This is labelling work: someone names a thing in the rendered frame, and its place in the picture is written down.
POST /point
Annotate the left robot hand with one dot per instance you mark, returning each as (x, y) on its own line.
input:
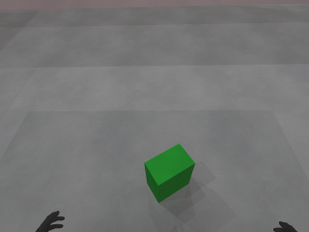
(47, 226)

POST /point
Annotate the carton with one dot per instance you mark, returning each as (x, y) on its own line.
(168, 172)

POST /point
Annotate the right robot hand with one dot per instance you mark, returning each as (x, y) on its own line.
(285, 227)

